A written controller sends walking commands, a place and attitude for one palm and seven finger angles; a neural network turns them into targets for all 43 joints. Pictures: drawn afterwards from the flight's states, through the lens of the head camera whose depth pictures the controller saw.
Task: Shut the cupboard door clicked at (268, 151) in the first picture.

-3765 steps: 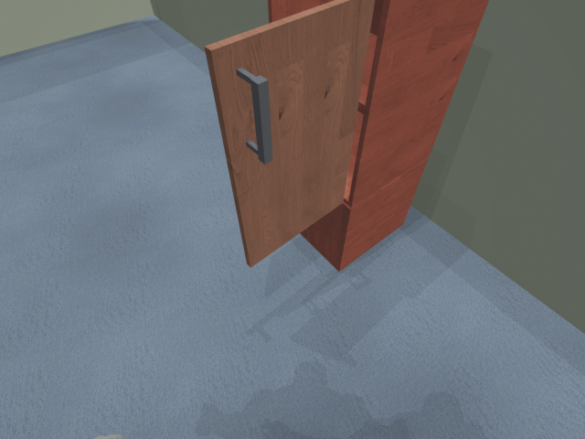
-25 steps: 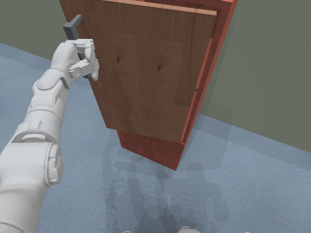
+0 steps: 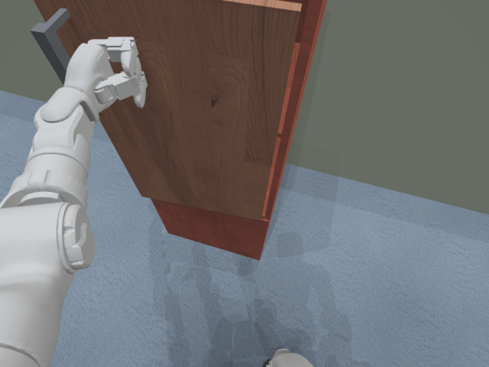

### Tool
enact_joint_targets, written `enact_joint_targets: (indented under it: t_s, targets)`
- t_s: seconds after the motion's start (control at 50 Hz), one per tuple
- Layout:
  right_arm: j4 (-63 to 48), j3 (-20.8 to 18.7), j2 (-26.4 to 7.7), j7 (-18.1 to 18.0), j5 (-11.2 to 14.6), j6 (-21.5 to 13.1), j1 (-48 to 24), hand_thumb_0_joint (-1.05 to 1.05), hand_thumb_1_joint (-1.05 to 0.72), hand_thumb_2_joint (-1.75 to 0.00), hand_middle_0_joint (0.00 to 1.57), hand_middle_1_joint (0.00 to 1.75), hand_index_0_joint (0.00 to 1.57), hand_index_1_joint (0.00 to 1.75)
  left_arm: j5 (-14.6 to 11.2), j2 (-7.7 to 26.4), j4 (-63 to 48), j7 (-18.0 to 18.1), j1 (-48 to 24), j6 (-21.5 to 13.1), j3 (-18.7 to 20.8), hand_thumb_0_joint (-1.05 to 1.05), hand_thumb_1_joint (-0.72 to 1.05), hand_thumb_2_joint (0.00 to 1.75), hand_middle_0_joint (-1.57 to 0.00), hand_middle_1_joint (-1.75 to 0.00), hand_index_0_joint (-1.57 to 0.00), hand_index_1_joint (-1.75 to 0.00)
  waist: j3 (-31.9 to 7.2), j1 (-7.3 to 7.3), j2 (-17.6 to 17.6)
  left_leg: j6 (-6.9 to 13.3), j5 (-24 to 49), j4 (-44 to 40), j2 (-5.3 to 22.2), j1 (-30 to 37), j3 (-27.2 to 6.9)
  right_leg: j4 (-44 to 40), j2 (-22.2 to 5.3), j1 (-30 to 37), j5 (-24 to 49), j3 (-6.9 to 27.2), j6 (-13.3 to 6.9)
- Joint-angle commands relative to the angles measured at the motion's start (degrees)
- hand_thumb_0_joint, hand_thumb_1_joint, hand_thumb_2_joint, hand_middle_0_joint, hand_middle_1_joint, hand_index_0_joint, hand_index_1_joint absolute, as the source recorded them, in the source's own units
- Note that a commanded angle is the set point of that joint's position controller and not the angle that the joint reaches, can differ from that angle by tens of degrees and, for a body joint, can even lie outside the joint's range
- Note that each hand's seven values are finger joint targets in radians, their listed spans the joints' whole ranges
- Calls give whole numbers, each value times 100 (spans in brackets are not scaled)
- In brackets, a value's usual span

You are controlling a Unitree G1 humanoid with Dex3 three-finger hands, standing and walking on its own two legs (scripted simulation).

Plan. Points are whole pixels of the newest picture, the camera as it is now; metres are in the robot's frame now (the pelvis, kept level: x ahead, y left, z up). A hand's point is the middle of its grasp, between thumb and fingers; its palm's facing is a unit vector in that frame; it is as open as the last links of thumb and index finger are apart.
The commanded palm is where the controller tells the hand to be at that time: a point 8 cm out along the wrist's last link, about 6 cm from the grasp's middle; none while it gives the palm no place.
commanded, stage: push the door shut along its arc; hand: left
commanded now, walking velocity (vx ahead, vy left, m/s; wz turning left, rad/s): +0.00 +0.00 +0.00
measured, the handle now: (77, 69) +0.56 +0.20 +0.15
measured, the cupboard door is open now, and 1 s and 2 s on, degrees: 5 0 0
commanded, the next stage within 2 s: pull the fist back off the door in 0.22 s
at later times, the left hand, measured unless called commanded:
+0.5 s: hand (146, 69) +0.54 +0.09 +0.16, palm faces +0.04 -0.99 +0.13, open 3.0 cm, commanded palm +0.52 +0.13 +0.16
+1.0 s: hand (158, 98) +0.50 +0.08 +0.14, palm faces +0.07 -1.00 +0.01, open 3.1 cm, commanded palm +0.45 +0.12 +0.16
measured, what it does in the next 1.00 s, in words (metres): stands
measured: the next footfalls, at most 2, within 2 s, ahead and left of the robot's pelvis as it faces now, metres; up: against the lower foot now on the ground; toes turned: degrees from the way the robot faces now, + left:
none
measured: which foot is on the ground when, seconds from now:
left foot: down 0.00-1.00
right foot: down 0.00-1.00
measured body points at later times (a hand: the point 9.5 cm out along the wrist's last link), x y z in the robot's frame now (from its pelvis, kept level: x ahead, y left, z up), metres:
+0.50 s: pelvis -0.01 -0.01 -0.01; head +0.10 -0.01 +0.43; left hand +0.53 +0.15 +0.16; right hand +0.01 -0.28 -0.12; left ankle -0.03 +0.09 -0.71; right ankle +0.00 -0.12 -0.71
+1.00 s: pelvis +0.00 -0.01 +0.01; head +0.06 -0.03 +0.45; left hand +0.49 +0.13 +0.14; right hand -0.02 -0.28 -0.12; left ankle -0.03 +0.10 -0.71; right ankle +0.00 -0.12 -0.71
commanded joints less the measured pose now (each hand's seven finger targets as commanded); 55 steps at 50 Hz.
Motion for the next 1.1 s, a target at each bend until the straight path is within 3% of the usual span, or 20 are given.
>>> enact_joint_targets:
  t_s: [0.0, 0.06, 0.12, 0.16, 0.3, 0.32, 0.36, 0.38, 0.44, 0.48, 0.54, 0.58, 0.64, 0.68, 0.78, 0.88, 0.92, 0.96, 1.02, 1.08]
  targets:
    - [-383, -425, -1021, -136, 45, -70, 578, 0, -90, -90, 20, 30, 20, 30, -210, 1048, -1309, -132, -3286, -252, -15, 0, 90, 90, -130, -150, -130, -150, -2592, -125, -5, 10, 3092, -133, -43, 2000, -479, -251, 212, 867, 2624, -65, -125]
    - [-272, -412, -1026, -179, 38, -58, 598, 0, -90, -90, 20, 30, 20, 30, -216, 1012, -1058, -213, -3562, -152, -114, 0, 90, 90, -130, -150, -130, -150, -2322, -264, -70, 31, 2621, -153, -79, 1798, -464, -327, 198, 757, 2403, -53, -117]
    - [-191, -380, -1001, -205, 23, -81, 551, 0, -90, -90, 20, 30, 20, 30, -245, 754, -1037, -262, -3938, -138, -387, 0, 90, 90, -130, -150, -130, -150, -2327, -372, 282, 29, 2633, -78, -104, 1944, -471, -289, 204, 504, 2339, -66, -132]
    - [-121, -380, -1016, -216, 8, -109, 557, 0, -90, -90, 20, 30, 20, 30, -266, 686, -925, -280, -4071, -115, -455, 0, 90, 90, -130, -150, -130, -150, -2269, -470, 181, 39, 2439, -39, -106, 1888, -487, -303, 203, 360, 2165, -71, -119]
    - [97, -383, -1062, -246, -1, -198, 519, 0, -90, -90, 20, 30, 20, 30, -331, 340, -894, -313, -4585, -151, -760, 0, 90, 90, -130, -150, -130, -150, -2576, -617, 346, 47, 2511, 159, -102, 2102, -562, -129, 221, -55, 2031, -135, -138]
    - [-66, -297, -787, -164, 46, -217, 593, 0, -90, -90, 20, 30, 20, 30, -728, 607, -820, 869, -4801, 42, 519, 0, 90, 90, -130, -150, -130, -150, -2547, -389, 559, -53, 2212, 107, -29, 1463, -589, -305, 156, 330, 1889, -20, -99]
    - [-105, -309, -717, 53, -3, -234, 658, 0, -90, -90, 20, 30, 20, 30, -449, 53, -763, 1828, -4444, 151, 164, 0, 90, 90, -130, -150, -130, -150, -2543, -367, 389, -107, 2032, -76, -38, 1302, -619, -265, 164, 484, 1754, -80, -53]
    - [-132, -339, -714, 110, -58, -248, 708, 0, -90, -90, 20, 30, 20, 30, -399, -6, -820, 2173, -4400, 104, 293, 0, 90, 90, -130, -150, -130, -150, -2613, -388, 3, -73, 2154, -16, -45, 1279, -626, -233, 184, 556, 1862, -125, -31]
    - [-134, -356, -664, 368, -276, -201, 822, 0, -90, -90, 20, 30, 20, 30, 311, 65, -1109, 3324, -4324, -260, 344, 0, 90, 90, -130, -150, -130, -150, -2760, -275, 168, -73, 2130, 82, -102, 1078, -520, -127, 157, 512, 1839, -96, 8]
    - [-128, -387, -668, 496, -361, -151, 950, 0, -90, -90, 20, 30, 20, 30, 860, 64, -1118, 3594, -4153, -571, 81, 0, 90, 90, -130, -150, -130, -150, -2877, -296, 257, -63, 2303, 125, -107, 1241, -535, -34, 157, 386, 1855, -119, -16]
    - [-128, -424, -727, 560, -339, -33, 945, 0, -90, -90, 20, 30, 20, 30, 1207, 14, -830, 3498, -4245, -710, -287, 0, 90, 90, -130, -150, -130, -150, -2612, -439, 204, -43, 1669, 9, -102, 1201, -518, -189, 155, 267, 1426, -44, -31]
    - [-167, -429, -793, 485, -257, 37, 941, 0, -90, -90, 20, 30, 20, 30, 935, 118, -656, 3239, -4343, -620, -176, 0, 90, 90, -130, -150, -130, -150, -2591, -442, 51, -34, 1397, -152, -123, 1161, -500, -325, 167, 582, 1363, 2, -55]
    - [-276, -412, -792, 365, -169, 27, 819, 0, -90, -90, 20, 30, 20, 30, 473, 304, -711, 2924, -4196, -566, 203, 0, 90, 90, -130, -150, -130, -150, -2957, -204, -87, -48, 1478, -325, -142, 1220, -419, -393, 186, 1230, 1693, 63, -70]
    - [-323, -385, -767, 322, -137, 15, 834, 0, -90, -90, 20, 30, 20, 30, 332, 326, -781, 2808, -3828, -646, 289, 0, 90, 90, -130, -150, -130, -150, -2857, -103, -167, -35, 1566, -376, -131, 1207, -376, -427, 197, 1388, 1809, 47, -77]
    - [-441, -393, -701, 374, -139, 21, 788, 0, -90, -90, 20, 30, 20, 30, 440, 150, -693, 2926, -2490, -852, 345, 0, 90, 90, -130, -150, -130, -150, -2026, 138, -546, 3, 1371, -527, -136, 762, -218, -525, 210, 1476, 1712, 13, -73]
    - [-688, -478, -658, 391, -74, 123, 572, 0, -90, -90, 20, 30, 20, 30, 432, 89, -1523, 2958, -1614, -844, 434, 0, 90, 90, -130, -150, -130, -150, -2339, 471, -397, 8, 1746, -629, -171, 1011, -57, -488, 182, 2027, 2208, 27, -108]
    - [-760, -491, -598, 389, -44, 115, 389, 0, -90, -90, 20, 30, 20, 30, 381, -240, -2227, 2927, -1642, -851, 156, 0, 90, 90, -130, -150, -130, -150, -2399, 488, -195, 8, 1937, -650, -154, 1326, -49, -516, 198, 1997, 2359, 20, -109]
    - [-804, -519, -581, 341, -12, 114, 251, 0, -90, -90, 20, 30, 20, 30, 325, -273, -2887, 2933, -1660, -850, 83, 0, 90, 90, -130, -150, -130, -150, -2511, 514, -143, 14, 2158, -651, -131, 1599, -35, -537, 207, 2118, 2550, 31, -115]
    - [-809, -528, -495, 265, 46, 46, 25, 0, -90, -90, 20, 30, 20, 30, 189, -780, -3782, 2931, -1754, -774, -383, 0, 90, 90, -130, -150, -130, -150, -2601, 460, 57, 4, 2443, -677, -92, 2121, -83, -584, 222, 2080, 2678, -3, -105]
    - [-780, -521, -464, 196, 102, 2, -138, 0, -90, -90, 20, 30, 20, 30, 133, -1159, -4071, 2944, -1382, -543, -730, 0, 90, 90, -130, -150, -130, -150, -2364, 451, -104, -6, 2569, -751, -55, 2303, -144, -650, 209, 2046, 2630, -61, -103]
